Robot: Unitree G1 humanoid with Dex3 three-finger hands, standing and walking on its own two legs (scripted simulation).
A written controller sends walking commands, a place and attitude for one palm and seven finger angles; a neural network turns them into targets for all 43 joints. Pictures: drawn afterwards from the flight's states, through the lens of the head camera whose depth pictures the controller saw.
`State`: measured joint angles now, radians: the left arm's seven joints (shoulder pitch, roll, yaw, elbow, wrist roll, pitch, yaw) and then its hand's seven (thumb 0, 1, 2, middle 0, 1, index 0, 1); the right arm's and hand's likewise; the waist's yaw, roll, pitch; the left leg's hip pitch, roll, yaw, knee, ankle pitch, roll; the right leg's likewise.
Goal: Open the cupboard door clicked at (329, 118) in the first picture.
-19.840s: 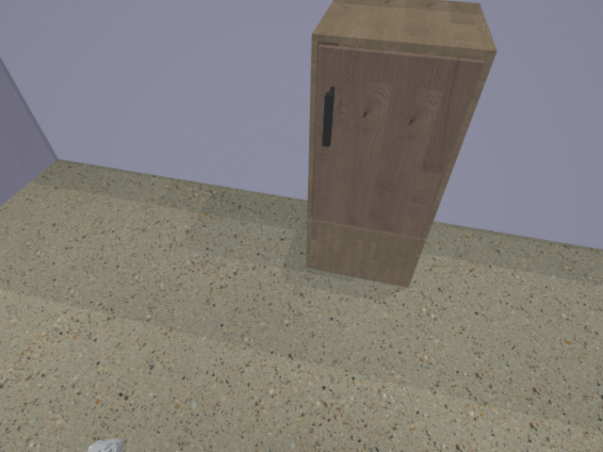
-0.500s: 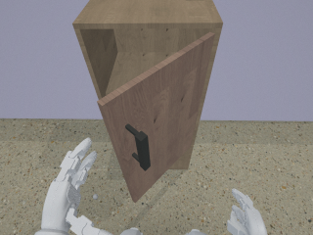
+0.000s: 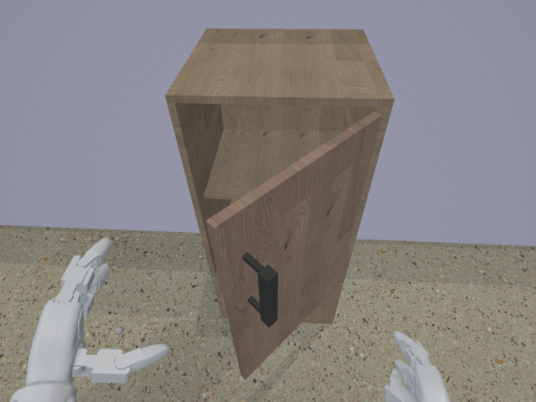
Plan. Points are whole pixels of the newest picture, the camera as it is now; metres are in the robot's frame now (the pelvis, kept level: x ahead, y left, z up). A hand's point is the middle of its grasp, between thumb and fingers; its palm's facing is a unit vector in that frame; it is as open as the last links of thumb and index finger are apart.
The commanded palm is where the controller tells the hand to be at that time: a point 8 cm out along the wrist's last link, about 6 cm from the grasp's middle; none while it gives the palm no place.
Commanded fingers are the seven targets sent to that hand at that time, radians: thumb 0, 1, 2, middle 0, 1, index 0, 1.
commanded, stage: draw the hand back to the body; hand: left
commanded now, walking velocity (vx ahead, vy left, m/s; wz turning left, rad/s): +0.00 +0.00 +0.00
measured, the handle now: (259, 290) +0.30 +0.05 +0.00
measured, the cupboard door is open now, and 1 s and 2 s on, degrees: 48 48 48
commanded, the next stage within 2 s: step back with the hand held close in 0.78 s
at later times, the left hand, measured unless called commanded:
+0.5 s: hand (45, 267) +0.20 +0.25 +0.20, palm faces +0.50 -0.77 -0.39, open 8.1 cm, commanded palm +0.15 +0.29 +0.20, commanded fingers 0.00 0.90 0.90 -0.20 -0.30 -0.20 -0.30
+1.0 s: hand (63, 278) +0.19 +0.24 +0.19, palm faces +0.45 -0.78 -0.42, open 7.4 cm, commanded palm +0.13 +0.27 +0.20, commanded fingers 0.00 0.90 0.90 -0.20 -0.30 -0.20 -0.30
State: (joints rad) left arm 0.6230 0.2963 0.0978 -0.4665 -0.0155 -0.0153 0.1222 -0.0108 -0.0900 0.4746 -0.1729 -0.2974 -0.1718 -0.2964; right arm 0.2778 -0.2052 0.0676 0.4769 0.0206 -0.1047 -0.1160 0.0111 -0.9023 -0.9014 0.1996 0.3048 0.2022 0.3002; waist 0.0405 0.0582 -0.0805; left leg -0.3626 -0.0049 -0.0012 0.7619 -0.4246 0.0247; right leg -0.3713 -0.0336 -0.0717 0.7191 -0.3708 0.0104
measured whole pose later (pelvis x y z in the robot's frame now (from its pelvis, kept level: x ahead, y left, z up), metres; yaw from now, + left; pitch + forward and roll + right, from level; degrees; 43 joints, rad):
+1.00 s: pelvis -0.01 -0.03 +0.03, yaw +0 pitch -4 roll -1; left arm 0.45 0.34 0.37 -0.37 -0.04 -0.11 0.11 0.01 0.89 0.90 -0.21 -0.30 -0.21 -0.30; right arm 0.18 -0.22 0.02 0.63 0.00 -0.09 -0.09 0.01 -0.90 -0.90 0.20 0.30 0.20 0.30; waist 0.04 0.07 0.03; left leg -0.11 0.04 -0.02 0.44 -0.26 -0.01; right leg -0.10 0.02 -0.10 0.36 -0.19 -0.03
